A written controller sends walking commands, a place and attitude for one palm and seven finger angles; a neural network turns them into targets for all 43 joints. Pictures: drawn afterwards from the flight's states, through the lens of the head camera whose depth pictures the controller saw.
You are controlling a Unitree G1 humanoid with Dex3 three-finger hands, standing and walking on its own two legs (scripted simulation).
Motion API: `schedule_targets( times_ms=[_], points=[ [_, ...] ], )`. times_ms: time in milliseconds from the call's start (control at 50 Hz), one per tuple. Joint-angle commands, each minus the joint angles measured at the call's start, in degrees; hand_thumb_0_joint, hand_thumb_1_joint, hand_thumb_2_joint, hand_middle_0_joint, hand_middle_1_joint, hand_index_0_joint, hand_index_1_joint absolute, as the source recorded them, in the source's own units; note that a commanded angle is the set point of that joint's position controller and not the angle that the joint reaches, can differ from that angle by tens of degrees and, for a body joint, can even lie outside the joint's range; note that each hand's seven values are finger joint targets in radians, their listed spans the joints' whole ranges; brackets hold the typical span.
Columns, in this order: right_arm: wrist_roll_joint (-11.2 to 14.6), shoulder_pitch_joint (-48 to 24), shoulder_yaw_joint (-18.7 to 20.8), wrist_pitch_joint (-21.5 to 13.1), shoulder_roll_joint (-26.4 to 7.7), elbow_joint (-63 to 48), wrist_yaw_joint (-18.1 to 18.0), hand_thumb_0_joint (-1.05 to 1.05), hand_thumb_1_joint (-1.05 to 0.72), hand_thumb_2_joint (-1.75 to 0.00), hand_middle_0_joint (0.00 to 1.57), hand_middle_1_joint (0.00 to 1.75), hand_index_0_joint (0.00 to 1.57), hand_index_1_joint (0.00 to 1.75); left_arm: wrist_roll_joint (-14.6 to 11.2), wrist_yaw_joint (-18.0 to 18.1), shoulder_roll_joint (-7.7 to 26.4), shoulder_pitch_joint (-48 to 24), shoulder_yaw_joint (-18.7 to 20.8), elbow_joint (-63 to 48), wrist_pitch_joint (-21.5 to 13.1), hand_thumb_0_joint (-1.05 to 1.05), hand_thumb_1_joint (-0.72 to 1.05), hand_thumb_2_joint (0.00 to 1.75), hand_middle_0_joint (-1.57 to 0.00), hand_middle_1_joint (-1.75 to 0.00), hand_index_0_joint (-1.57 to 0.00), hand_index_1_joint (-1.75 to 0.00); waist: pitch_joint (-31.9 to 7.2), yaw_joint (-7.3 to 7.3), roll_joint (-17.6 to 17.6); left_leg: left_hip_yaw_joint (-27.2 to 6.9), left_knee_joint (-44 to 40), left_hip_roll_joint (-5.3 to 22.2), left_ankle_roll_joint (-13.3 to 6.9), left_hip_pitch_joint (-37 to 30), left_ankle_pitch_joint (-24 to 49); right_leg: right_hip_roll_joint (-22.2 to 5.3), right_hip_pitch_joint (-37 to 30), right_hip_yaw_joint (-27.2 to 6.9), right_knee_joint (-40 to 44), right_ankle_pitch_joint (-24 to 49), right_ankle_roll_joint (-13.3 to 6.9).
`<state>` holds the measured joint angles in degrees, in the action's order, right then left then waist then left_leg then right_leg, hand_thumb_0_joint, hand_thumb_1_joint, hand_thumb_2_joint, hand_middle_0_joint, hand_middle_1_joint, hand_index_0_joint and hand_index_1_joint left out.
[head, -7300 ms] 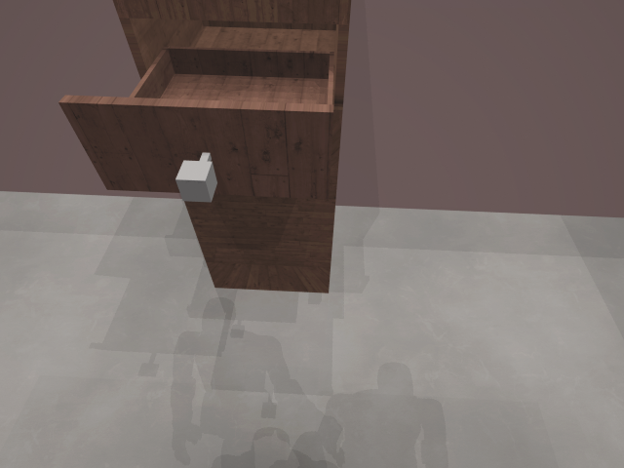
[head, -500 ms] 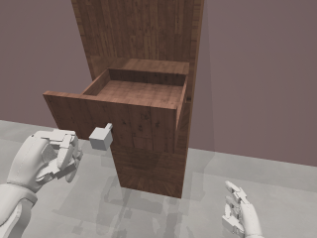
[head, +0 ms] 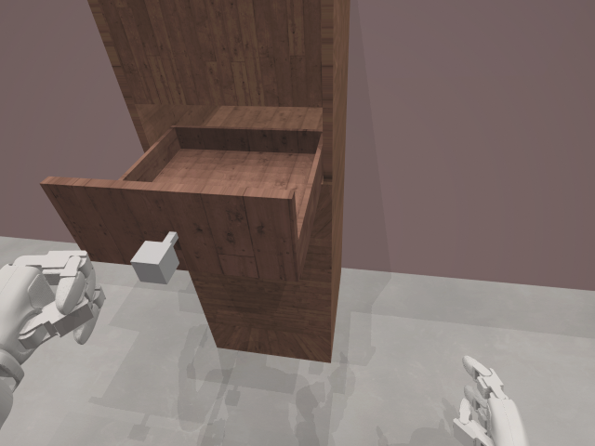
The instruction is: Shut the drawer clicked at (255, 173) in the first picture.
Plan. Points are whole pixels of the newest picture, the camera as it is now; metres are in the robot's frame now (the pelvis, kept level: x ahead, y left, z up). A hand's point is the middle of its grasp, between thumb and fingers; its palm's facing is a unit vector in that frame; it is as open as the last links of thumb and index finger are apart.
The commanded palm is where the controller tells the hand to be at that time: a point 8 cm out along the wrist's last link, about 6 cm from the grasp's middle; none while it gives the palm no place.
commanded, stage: bring the fist close to the handle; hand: left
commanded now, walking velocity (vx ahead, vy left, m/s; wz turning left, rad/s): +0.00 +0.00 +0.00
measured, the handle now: (162, 252) +0.35 +0.25 +0.11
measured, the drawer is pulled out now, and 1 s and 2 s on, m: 0.29 0.29 0.26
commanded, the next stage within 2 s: push the drawer shut in 1.34 s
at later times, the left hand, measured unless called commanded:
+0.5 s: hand (131, 315) +0.21 +0.22 +0.15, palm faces -0.01 -1.00 -0.08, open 3.3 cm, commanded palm +0.19 +0.27 +0.15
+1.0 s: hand (165, 310) +0.26 +0.21 +0.09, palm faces +0.00 -1.00 -0.08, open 3.2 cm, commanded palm +0.23 +0.26 +0.11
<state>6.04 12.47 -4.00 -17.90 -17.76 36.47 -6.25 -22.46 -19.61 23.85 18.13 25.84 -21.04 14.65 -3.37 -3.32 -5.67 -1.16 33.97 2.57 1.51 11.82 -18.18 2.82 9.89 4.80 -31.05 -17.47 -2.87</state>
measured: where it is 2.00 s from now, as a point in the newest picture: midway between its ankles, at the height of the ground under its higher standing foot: outside the picture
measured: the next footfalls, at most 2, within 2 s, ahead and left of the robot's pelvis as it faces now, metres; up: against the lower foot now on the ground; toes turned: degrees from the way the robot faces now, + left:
none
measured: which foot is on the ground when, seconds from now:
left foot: down 0.00-1.00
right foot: down 0.00-1.00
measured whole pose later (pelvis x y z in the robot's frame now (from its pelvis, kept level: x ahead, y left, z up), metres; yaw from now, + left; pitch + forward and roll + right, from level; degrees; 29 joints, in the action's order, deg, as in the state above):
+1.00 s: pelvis +0.01 +0.02 +0.00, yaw +0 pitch +1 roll +0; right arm 2.6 14.2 -2.8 -14.7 -14.6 36.3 -4.5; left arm -14.1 -12.8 15.1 12.7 11.2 -4.7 -2.0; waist -1.8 -0.4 -2.3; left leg 0.3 35.9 -0.2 -0.4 17.4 -19.2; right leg -0.1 16.8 3.4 -35.8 -19.7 -1.4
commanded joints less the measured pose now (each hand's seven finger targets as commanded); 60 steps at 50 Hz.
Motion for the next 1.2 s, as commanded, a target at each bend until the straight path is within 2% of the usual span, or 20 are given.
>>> schedule_targets(
  times_ms=[0, 40, 80, 160, 220, 240, 260, 280, 340, 360, 520, 660, 780, 840, 880, 960, 1000, 1040, 1100, 1180],
  points=[
    [-0.3, -10.9, 2.1, -5.6, -5.1, -12.0, -0.1, 0.0, -0.9, -0.9, 0.2, 0.3, 0.2, 0.3, -2.9, -2.4, 9.7, -7.9, 4.0, -14.5, -5.6, 0.0, 0.9, 0.9, -1.4, -1.6, -1.4, -1.6, -5.3, -0.28, 6.4, -1.2, -1.3, -1.9, -2.7, -1.8, 8.1, -6.8, 1.7, -10.9, 8.7, 8.0, 6.7],
    [-0.5, -9.8, 2.0, -6.4, -4.6, -11.9, -0.1, 0.0, -0.9, -0.9, 0.2, 0.3, 0.2, 0.3, -2.7, -2.5, 9.5, -7.3, 4.0, -15.3, -7.4, 0.0, 0.9, 0.9, -1.4, -1.6, -1.4, -1.6, -6.7, -0.39, 6.3, -1.0, -1.9, -2.2, -3.1, -3.0, 10.3, -5.6, 1.6, -8.3, 6.9, 12.1, 6.1],
    [-1.1, -9.0, 2.1, -7.1, -4.2, -11.1, 0.2, 0.0, -0.9, -0.9, 0.2, 0.3, 0.2, 0.3, -2.0, -1.4, 9.1, -4.9, 4.2, -14.2, -8.9, 0.0, 0.9, 0.9, -1.4, -1.6, -1.4, -1.6, -4.6, -0.88, 6.2, -1.1, -2.6, -2.1, -3.1, -2.8, 12.1, -4.4, 2.4, -6.1, 5.6, 14.9, 5.0],
    [-1.1, -8.1, 2.3, -7.2, -3.0, -11.0, 1.0, 0.0, -0.9, -0.9, 0.2, 0.3, 0.2, 0.3, 0.2, 1.1, 4.7, -3.2, 0.1, -13.6, -9.4, 0.0, 0.9, 0.9, -1.4, -1.6, -1.4, -1.6, -1.0, -0.83, 1.3, -0.3, -5.0, -2.4, -3.1, -2.7, 13.3, -2.7, 4.7, -1.4, 3.7, 14.9, 3.0],
    [-1.4, -7.8, 2.3, -6.6, -2.8, -11.2, 1.4, 0.0, -0.9, -0.9, 0.2, 0.3, 0.2, 0.3, 1.6, 2.2, 1.9, -3.7, -3.7, -15.6, -8.5, 0.0, 0.9, 0.9, -1.4, -1.6, -1.4, -1.6, -0.8, -0.29, 0.3, -0.5, -5.4, -2.4, -3.1, -2.6, 13.9, -2.5, 4.6, -0.7, 3.4, 15.0, 2.7],
    [-1.5, -7.6, 2.5, -6.4, -2.6, -11.5, 1.4, 0.0, -0.9, -0.9, 0.2, 0.3, 0.2, 0.3, 2.0, 2.6, 2.3, -2.6, -3.3, -15.4, -8.3, 0.0, 0.9, 0.9, -1.4, -1.6, -1.4, -1.6, -1.4, -0.39, 2.5, -0.6, -5.6, -2.2, -3.1, -2.4, 13.9, -2.4, 4.4, -0.3, 3.3, 14.7, 2.7],
    [-1.7, -7.6, 2.4, -6.3, -2.7, -11.5, 1.5, 0.0, -0.9, -0.9, 0.2, 0.3, 0.2, 0.3, 2.6, 2.6, 1.8, -3.7, -4.7, -16.8, -8.7, 0.0, 0.9, 0.9, -1.4, -1.6, -1.4, -1.6, -2.4, 0.01, 1.1, -0.6, -5.4, -2.3, -3.2, -3.1, 14.3, -2.5, 4.3, -0.4, 3.1, 15.0, 2.7],
    [-2.0, -7.7, 2.6, -5.9, -2.8, -11.1, 1.5, 0.0, -0.9, -0.9, 0.2, 0.3, 0.2, 0.3, 2.9, 3.0, 2.2, -2.6, -4.1, -16.5, -8.7, 0.0, 0.9, 0.9, -1.4, -1.6, -1.4, -1.6, -2.2, -0.15, 3.5, -0.7, -5.2, -2.1, -3.3, -2.8, 15.1, -2.2, 3.8, -0.2, 3.1, 15.6, 2.6],
    [-2.3, -7.1, 2.5, -5.3, -2.6, -11.1, 1.8, 0.0, -0.9, -0.9, 0.2, 0.3, 0.2, 0.3, 3.8, 3.3, 0.0, -4.7, -7.0, -17.8, -10.3, 0.0, 0.9, 0.9, -1.4, -1.6, -1.4, -1.6, -3.9, 0.72, 1.4, -0.8, -5.3, -2.1, -3.1, -3.6, 15.1, -2.3, 4.1, 0.1, 2.5, 14.8, 2.5],
    [-2.4, -7.0, 2.5, -5.3, -2.5, -11.1, 1.9, 0.0, -0.9, -0.9, 0.2, 0.3, 0.2, 0.3, 3.9, 3.6, -0.6, -4.6, -7.7, -18.1, -11.1, 0.0, 0.9, 0.9, -1.4, -1.6, -1.4, -1.6, -4.4, 0.79, 2.5, -1.2, -5.3, -2.0, -3.0, -3.7, 15.4, -2.3, 4.1, 0.5, 2.1, 14.8, 2.5],
    [-2.9, -6.7, 2.6, -2.6, -2.5, -9.8, 1.4, 0.0, -0.9, -0.9, 0.2, 0.3, 0.2, 0.3, 5.8, 5.6, -1.4, -7.7, -9.2, -9.0, -11.9, 0.0, 0.9, 0.9, -1.4, -1.6, -1.4, -1.6, -0.9, 1.53, 3.3, -1.6, -6.2, -1.9, -2.7, -0.5, 10.0, -2.5, 6.2, 0.3, 2.9, 8.0, 2.4],
    [-3.1, -6.4, 2.9, -2.5, -2.1, -10.4, 1.6, 0.0, -0.9, -0.9, 0.2, 0.3, 0.2, 0.3, 6.4, 5.6, -4.1, -11.8, -13.1, -8.9, -16.1, 0.0, 0.9, 0.9, -1.4, -1.6, -1.4, -1.6, -6.1, 1.98, 2.0, -1.5, -4.9, -1.9, -2.4, -2.5, 13.7, -2.6, 5.3, 0.2, 1.2, 11.6, 2.2],
    [-3.4, -5.4, 3.6, -1.6, -2.8, -9.6, 2.0, 0.0, -0.9, -0.9, 0.2, 0.3, 0.2, 0.3, 7.5, 7.2, -1.9, -8.4, -10.3, -0.8, -18.0, 0.0, 0.9, 0.9, -1.4, -1.6, -1.4, -1.6, -3.5, 1.33, 5.5, -0.8, -4.7, -1.9, -2.4, 1.4, 12.4, -2.7, 5.8, -0.1, 1.0, 10.8, 2.1],
    [-3.3, -5.5, 3.7, -0.9, -2.7, -10.0, 2.0, 0.0, -0.9, -0.9, 0.2, 0.3, 0.2, 0.3, 7.5, 7.6, -1.7, -11.1, -10.3, 0.6, -18.8, 0.0, 0.9, 0.9, -1.4, -1.6, -1.4, -1.6, -3.1, 1.64, 2.9, -0.2, -4.4, -2.3, -2.3, 2.2, 10.9, -2.9, 6.6, -0.6, 1.0, 9.7, 2.1],
    [-3.4, -5.3, 3.7, -0.3, -3.0, -9.6, 1.7, 0.0, -0.9, -0.9, 0.2, 0.3, 0.2, 0.3, 7.4, 7.8, -0.2, -14.5, -9.2, 2.1, -19.8, 0.0, 0.9, 0.9, -1.4, -1.6, -1.4, -1.6, -3.2, 2.27, 5.1, -0.1, -3.8, -2.3, -2.6, 3.0, 9.8, -2.9, 6.8, -1.1, 1.4, 8.5, 2.3],
    [-3.2, -5.3, 3.8, -0.8, -2.7, -9.6, 1.4, 0.0, -0.9, -0.9, 0.2, 0.3, 0.2, 0.3, 6.6, 6.6, 0.4, -20.4, -9.3, 1.6, -23.7, 0.0, 0.9, 0.9, -1.4, -1.6, -1.4, -1.6, -7.5, 2.87, 1.6, 0.5, -2.5, -2.7, -2.8, 1.0, 9.8, -3.1, 6.6, -2.1, 1.1, 8.9, 2.3],
    [-3.3, -5.0, 3.9, -1.3, -2.9, -9.2, 1.4, 0.0, -0.9, -0.9, 0.2, 0.3, 0.2, 0.3, 6.1, 5.9, 2.0, -20.1, -7.7, 2.4, -25.3, 0.0, 0.9, 0.9, -1.4, -1.6, -1.4, -1.6, -9.7, 2.61, 1.9, 0.5, -2.0, -2.6, -3.0, 1.1, 11.1, -3.1, 4.8, -2.6, 0.7, 10.7, 2.3],
    [-3.1, -4.9, 3.9, -1.7, -2.8, -9.1, 1.4, 0.0, -0.9, -0.9, 0.2, 0.3, 0.2, 0.3, 5.6, 4.8, 0.9, -18.8, -8.6, 3.4, -25.9, 0.0, 0.9, 0.9, -1.4, -1.6, -1.4, -1.6, -9.5, 2.82, 1.3, 0.7, -1.5, -2.7, -2.9, 1.0, 12.1, -3.2, 5.0, -2.3, 0.4, 12.9, 2.3],
    [-3.1, -4.6, 4.1, -2.0, -3.2, -8.5, 1.3, 0.0, -0.9, -0.9, 0.2, 0.3, 0.2, 0.3, 4.6, 3.9, 0.3, -18.2, -8.7, 6.5, -25.9, 0.0, 0.9, 0.9, -1.4, -1.6, -1.4, -1.6, -8.1, 3.27, 5.9, 0.7, -1.1, -2.8, -3.2, 2.6, 11.5, -3.2, 5.4, -2.8, 1.0, 13.7, 2.9],
    [-3.0, -4.8, 4.2, -1.3, -3.8, -8.6, 1.3, 0.0, -0.9, -0.9, 0.2, 0.3, 0.2, 0.3, 4.4, 2.4, 1.6, -15.5, -7.5, 11.9, -23.5, 0.0, 0.9, 0.9, -1.4, -1.6, -1.4, -1.6, -4.5, 2.79, 8.2, 1.0, -0.8, -3.0, -3.4, 5.7, 9.6, -3.8, 6.2, -4.1, 2.1, 12.0, 3.3]
  ],
)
